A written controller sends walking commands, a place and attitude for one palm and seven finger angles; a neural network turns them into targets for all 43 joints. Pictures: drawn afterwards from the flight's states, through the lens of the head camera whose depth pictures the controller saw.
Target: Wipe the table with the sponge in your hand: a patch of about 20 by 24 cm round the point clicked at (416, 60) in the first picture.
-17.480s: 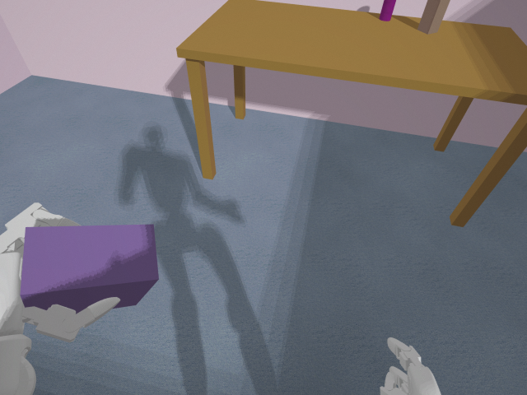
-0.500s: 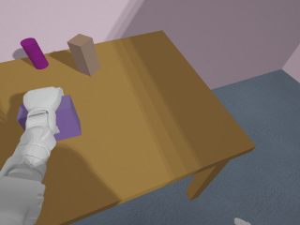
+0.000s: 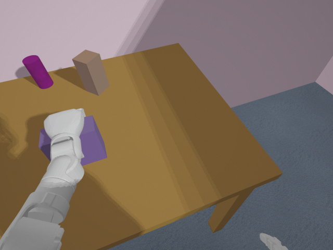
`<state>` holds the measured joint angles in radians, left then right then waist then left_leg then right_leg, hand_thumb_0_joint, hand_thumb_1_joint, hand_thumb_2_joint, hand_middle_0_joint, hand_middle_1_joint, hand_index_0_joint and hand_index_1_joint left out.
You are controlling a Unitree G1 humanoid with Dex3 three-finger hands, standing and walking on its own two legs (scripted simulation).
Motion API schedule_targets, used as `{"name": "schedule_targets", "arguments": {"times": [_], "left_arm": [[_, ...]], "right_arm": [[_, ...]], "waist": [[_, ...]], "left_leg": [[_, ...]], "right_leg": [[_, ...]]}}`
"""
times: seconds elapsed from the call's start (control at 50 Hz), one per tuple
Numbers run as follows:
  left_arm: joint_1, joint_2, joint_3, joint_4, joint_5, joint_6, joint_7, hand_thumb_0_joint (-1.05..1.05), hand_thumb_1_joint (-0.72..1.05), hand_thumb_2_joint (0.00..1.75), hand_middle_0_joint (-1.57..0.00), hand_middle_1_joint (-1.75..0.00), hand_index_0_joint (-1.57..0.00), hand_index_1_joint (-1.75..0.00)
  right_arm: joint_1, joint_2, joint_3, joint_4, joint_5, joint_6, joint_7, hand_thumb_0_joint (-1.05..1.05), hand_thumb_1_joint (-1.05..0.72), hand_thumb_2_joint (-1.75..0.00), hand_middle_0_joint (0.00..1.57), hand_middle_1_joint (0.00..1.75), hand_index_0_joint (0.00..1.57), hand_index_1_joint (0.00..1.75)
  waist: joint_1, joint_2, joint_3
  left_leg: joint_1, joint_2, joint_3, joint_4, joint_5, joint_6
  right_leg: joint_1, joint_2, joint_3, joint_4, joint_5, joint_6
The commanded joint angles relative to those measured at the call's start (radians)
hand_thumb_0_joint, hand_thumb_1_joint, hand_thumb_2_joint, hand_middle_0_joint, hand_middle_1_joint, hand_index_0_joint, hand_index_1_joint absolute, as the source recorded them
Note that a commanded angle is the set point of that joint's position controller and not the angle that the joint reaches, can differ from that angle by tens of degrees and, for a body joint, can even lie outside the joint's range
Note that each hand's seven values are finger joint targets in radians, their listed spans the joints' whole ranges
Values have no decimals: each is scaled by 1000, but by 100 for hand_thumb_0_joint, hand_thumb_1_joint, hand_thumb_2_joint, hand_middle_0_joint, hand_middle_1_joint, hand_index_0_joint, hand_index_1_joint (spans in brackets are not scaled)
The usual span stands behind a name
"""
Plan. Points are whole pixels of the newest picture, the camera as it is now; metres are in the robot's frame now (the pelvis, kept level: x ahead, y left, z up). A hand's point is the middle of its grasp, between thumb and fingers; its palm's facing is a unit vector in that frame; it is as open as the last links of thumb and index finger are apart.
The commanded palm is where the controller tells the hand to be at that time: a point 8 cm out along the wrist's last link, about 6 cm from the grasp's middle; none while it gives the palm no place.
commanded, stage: wipe back along the middle lane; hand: left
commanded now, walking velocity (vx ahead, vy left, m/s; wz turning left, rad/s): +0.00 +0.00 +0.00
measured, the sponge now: (78, 148) +0.37 +0.28 +0.00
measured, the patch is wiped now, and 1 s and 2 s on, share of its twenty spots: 0.45 0.65 0.75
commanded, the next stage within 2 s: none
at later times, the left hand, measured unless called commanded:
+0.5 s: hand (78, 153) +0.33 +0.25 +0.04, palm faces -0.02 -0.01 -1.00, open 10.2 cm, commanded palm +0.29 +0.22 +0.07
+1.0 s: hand (81, 169) +0.28 +0.23 +0.04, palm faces +0.03 -0.03 -1.00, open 10.2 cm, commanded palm +0.23 +0.20 +0.07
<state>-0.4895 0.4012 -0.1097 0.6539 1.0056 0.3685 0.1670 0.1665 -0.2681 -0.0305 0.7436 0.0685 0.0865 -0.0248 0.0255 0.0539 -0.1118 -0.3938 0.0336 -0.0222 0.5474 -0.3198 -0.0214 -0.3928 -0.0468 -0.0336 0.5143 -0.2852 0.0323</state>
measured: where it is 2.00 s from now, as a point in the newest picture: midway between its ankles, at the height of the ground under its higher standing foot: outside the picture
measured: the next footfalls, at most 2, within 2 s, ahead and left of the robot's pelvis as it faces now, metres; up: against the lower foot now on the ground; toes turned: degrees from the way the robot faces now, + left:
none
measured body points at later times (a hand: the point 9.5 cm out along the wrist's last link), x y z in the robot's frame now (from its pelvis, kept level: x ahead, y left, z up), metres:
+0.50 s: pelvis -0.01 +0.00 +0.00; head +0.01 -0.03 +0.45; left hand +0.33 +0.25 +0.10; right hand +0.19 -0.23 -0.11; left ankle -0.04 +0.13 -0.73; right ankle -0.03 -0.14 -0.73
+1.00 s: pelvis -0.01 -0.01 +0.00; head -0.01 -0.04 +0.45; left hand +0.28 +0.23 +0.10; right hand +0.21 -0.23 -0.10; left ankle -0.04 +0.13 -0.73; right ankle -0.03 -0.14 -0.73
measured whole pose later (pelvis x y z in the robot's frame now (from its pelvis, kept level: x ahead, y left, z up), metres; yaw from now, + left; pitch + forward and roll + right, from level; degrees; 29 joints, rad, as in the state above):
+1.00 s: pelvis -0.01 -0.01 +0.00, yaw +0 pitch +5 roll +0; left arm -0.09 0.31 -0.26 0.17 1.02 0.52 0.19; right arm 0.08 -0.26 -0.01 0.67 0.08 0.08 0.01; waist 0.08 0.08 -0.12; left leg -0.32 0.03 -0.01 0.58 -0.34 -0.03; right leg -0.34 -0.05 -0.02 0.58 -0.32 0.03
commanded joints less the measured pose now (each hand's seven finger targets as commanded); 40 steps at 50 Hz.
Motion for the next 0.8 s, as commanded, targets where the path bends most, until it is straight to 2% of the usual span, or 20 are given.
{"name": "schedule_targets", "arguments": {"times": [0.0, 0.02, 0.06, 0.12, 0.18, 0.2, 0.26, 0.3, 0.34, 0.4, 0.44, 0.5, 0.52, 0.56, 0.6, 0.62, 0.7, 0.72, 0.74, 0.78], "left_arm": [[-125, 105, 16, -150, -7, 9, -34, 0, 10, 130, -120, -160, -120, -160], [-118, 109, 7, -156, 0, 11, -37, 0, 10, 130, -120, -160, -120, -160], [-87, 64, -27, -175, 0, 19, -40, 0, 10, 130, -120, -160, -120, -160], [-116, 38, -54, -193, -3, 31, -40, 0, 10, 130, -120, -160, -120, -160], [-45, 39, -39, -205, -3, 39, -34, 0, 10, 130, -120, -160, -120, -160], [-32, 39, -28, -222, -9, 40, -31, 0, 10, 130, -120, -160, -120, -160], [-28, -17, -86, -234, -8, 56, -31, 0, 10, 130, -120, -160, -120, -160], [-22, 23, -43, -239, -10, 68, -25, 0, 10, 130, -120, -160, -120, -160], [11, -30, -89, -263, -10, 75, -25, 0, 10, 130, -120, -160, -120, -160], [36, -16, -71, -286, -9, 88, -24, 0, 10, 130, -120, -160, -120, -160], [46, -56, -112, -303, -11, 94, -25, 0, 10, 130, -120, -160, -120, -160], [84, -34, -88, -339, -11, 106, -23, 0, 10, 130, -120, -160, -120, -160], [80, -69, -123, -356, -12, 109, -25, 0, 10, 130, -120, -160, -120, -160], [129, -63, -113, -349, -14, 118, -24, 0, 10, 130, -120, -160, -120, -160], [154, -31, -84, -386, -20, 125, -23, 0, 10, 130, -120, -160, -120, -160], [140, -67, -122, -400, -18, 129, -25, 0, 10, 130, -120, -160, -120, -160], [177, -47, -98, -421, -32, 144, -27, 0, 10, 130, -120, -160, -120, -160], [182, -72, -122, -432, -36, 144, -29, 0, 10, 130, -120, -160, -120, -160], [216, -42, -90, -421, -32, 144, -26, 0, 10, 130, -120, -160, -120, -160], [254, -91, -134, -462, -36, 144, -28, 0, 10, 130, -120, -160, -120, -160]], "right_arm": [[-96, -133, -35, -146, 6, -45, -9, 0, -90, -90, 20, 30, 20, 30], [-95, -136, -31, -147, 4, -44, -11, 0, -90, -90, 20, 30, 20, 30], [-107, -131, -30, -154, 6, -48, -8, 0, -90, -90, 20, 30, 20, 30], [-117, -130, -27, -156, 8, -46, -11, 0, -90, -90, 20, 30, 20, 30], [-131, -128, -27, -163, 6, -48, -10, 0, -90, -90, 20, 30, 20, 30], [-140, -127, -28, -168, 7, -48, -9, 0, -90, -90, 20, 30, 20, 30], [-159, -120, -19, -175, 9, -48, -7, 0, -90, -90, 20, 30, 20, 30], [-164, -125, -21, -172, 9, -46, -8, 0, -90, -90, 20, 30, 20, 30], [-175, -114, -17, -187, 9, -49, -6, 0, -90, -90, 20, 30, 20, 30], [-190, -117, -16, -188, 9, -47, -6, 0, -90, -90, 20, 30, 20, 30], [-195, -109, -11, -195, 9, -50, -3, 0, -90, -90, 20, 30, 20, 30], [-212, -113, -10, -200, 8, -49, -1, 0, -90, -90, 20, 30, 20, 30], [-210, -107, -7, -204, 9, -50, 1, 0, -90, -90, 20, 30, 20, 30], [-213, -106, -6, -204, 10, -52, 3, 0, -90, -90, 20, 30, 20, 30], [-228, -109, -7, -212, 11, -51, 5, 0, -90, -90, 20, 30, 20, 30], [-229, -104, -3, -214, 11, -51, 5, 0, -90, -90, 20, 30, 20, 30], [-243, -105, -2, -218, 14, -52, 6, 0, -90, -90, 20, 30, 20, 30], [-242, -101, -1, -223, 14, -55, 5, 0, -90, -90, 20, 30, 20, 30], [-238, -103, -2, -219, 14, -56, 6, 0, -90, -90, 20, 30, 20, 30], [-251, -96, 0, -232, 15, -59, 13, 0, -90, -90, 20, 30, 20, 30]], "waist": [[11, -86, -254], [11, -79, -245], [11, -90, -234], [5, -77, -208], [20, -105, -235], [25, -86, -241], [18, -98, -186], [26, -111, -196], [28, -103, -203], [36, -105, -200], [31, -114, -188], [41, -106, -194], [35, -104, -202], [40, -129, -172], [50, -110, -173], [41, -111, -172], [53, -113, -146], [48, -125, -147], [56, -134, -151], [58, -117, -159]], "left_leg": [[136, -48, 30, -18, 463, 51], [135, -48, 28, -20, 445, 50], [135, -48, 29, -17, 440, 49], [135, -48, 26, -24, 395, 47], [135, -49, 28, -14, 409, 46], [141, -47, 25, -16, 421, 44], [125, -47, 22, -21, 375, 43], [127, -45, 17, -23, 366, 42], [133, -49, 21, -19, 367, 44], [134, -46, 16, -21, 364, 41], [130, -47, 16, -19, 351, 43], [134, -46, 15, -18, 356, 40], [136, -48, 15, -15, 363, 42], [125, -46, 18, -15, 352, 42], [123, -46, 16, -20, 342, 40], [126, -48, 18, -22, 336, 42], [119, -45, 14, -33, 308, 40], [122, -47, 17, -32, 300, 44], [122, -47, 18, -28, 311, 42], [128, -48, 20, -24, 335, 41]], "right_leg": [[173, 48, -43, -3, 484, -79], [165, 49, -46, -3, 465, -80], [151, 49, -47, -1, 459, -79], [124, 51, -48, -5, 396, -82], [146, 49, -44, 7, 433, -83], [152, 48, -42, 9, 435, -85], [115, 49, -47, 4, 385, -83], [125, 50, -45, 5, 372, -86], [126, 49, -48, 9, 369, -83], [127, 51, -44, 11, 362, -86], [120, 50, -50, 14, 349, -84], [132, 51, -41, 17, 360, -87], [133, 51, -47, 24, 365, -85], [128, 51, -45, 20, 363, -83], [140, 50, -40, 19, 354, -85], [134, 51, -46, 22, 340, -83], [133, 52, -44, 13, 307, -84], [133, 52, -47, 11, 299, -80], [140, 52, -43, 14, 316, -82], [149, 51, -42, 21, 352, -82]]}}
